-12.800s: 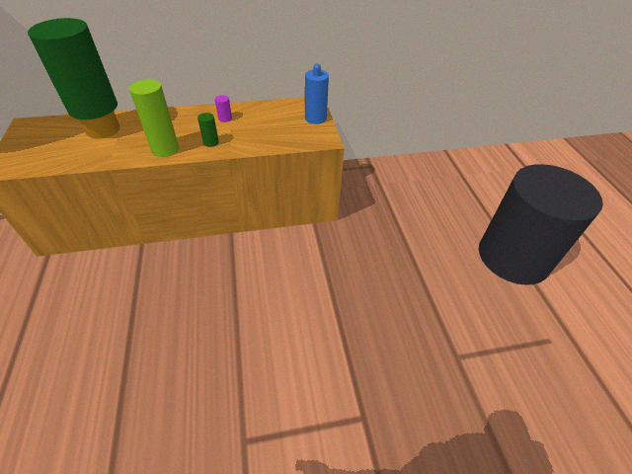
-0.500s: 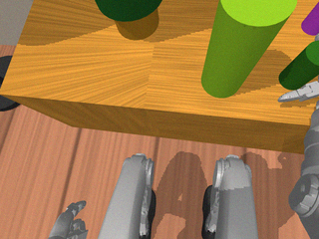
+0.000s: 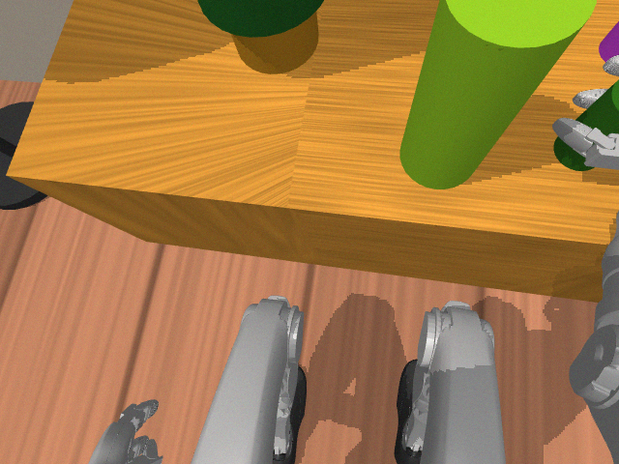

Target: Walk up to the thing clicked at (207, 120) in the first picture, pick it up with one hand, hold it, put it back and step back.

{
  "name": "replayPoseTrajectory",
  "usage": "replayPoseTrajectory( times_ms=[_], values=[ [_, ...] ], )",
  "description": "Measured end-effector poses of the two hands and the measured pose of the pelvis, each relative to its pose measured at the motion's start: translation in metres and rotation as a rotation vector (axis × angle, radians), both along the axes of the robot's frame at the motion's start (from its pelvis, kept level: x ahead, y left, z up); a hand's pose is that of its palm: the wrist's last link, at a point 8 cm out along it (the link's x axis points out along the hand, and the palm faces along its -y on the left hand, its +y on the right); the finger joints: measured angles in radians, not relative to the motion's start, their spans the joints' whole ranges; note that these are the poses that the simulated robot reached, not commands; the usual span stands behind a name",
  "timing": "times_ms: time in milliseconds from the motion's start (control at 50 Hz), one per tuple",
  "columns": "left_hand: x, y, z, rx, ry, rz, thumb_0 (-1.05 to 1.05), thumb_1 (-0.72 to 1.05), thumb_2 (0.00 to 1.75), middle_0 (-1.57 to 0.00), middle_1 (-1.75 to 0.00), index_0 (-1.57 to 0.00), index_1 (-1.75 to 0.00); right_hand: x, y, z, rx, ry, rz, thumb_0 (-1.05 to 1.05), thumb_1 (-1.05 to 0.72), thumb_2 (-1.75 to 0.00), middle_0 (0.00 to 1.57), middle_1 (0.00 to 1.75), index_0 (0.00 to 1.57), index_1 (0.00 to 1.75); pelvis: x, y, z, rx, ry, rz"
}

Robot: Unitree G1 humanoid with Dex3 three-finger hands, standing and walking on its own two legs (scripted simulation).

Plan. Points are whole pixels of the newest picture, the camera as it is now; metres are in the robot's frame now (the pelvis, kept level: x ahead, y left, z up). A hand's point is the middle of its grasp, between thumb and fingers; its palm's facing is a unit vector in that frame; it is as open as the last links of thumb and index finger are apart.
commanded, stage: settle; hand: right
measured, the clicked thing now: (606, 127) +0.50 -0.30 +0.00
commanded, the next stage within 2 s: lift in 1.16 s
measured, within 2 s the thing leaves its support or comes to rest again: leaves its support in 0.28 s
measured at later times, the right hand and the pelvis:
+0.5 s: hand out of the picture +0.50 -0.29 +0.07, palm faces +0.31 +0.95 -0.02, open 7.8 cm; pelvis +0.01 +0.00 +0.04, yaw -1 degrees
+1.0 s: hand out of the picture +0.50 -0.30 +0.11, palm faces +0.30 +0.95 -0.01, open 7.8 cm; pelvis +0.02 -0.01 +0.09, yaw -1 degrees
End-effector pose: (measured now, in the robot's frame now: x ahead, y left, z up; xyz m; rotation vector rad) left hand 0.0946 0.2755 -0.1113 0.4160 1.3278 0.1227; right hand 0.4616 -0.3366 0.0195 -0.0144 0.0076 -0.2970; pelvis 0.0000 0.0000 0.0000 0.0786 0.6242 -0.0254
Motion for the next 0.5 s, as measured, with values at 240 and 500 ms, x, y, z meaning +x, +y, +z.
replayPoseTrajectory(
  times_ms=[240,500],
  values=[
    [0.002,-0.001,0.003,-0.003,-0.006,0.008,0.0,0.92,0.88,-0.2,-0.3,-0.21,-0.3,-0.004,0.005,0.002,0.001,0.006,0.004,0.01,0.11,-1.07,0.85,1.03,0.86,1.05,0.0,0.0,0.004,-0.001,-0.004,-0.002],
    [0.014,-0.009,0.037,-0.006,-0.052,0.023,0.0,0.92,0.88,-0.2,-0.3,-0.21,-0.3,0.0,0.0,0.049,-0.01,0.001,-0.015,0.02,0.14,-1.12,0.85,1.07,0.86,1.07,0.005,-0.002,0.038,0.004,-0.012,-0.012]
  ],
)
